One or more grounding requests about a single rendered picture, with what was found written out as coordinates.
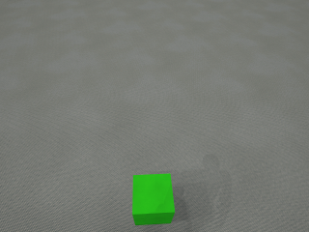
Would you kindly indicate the carton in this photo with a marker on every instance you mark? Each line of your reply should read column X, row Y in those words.
column 152, row 199

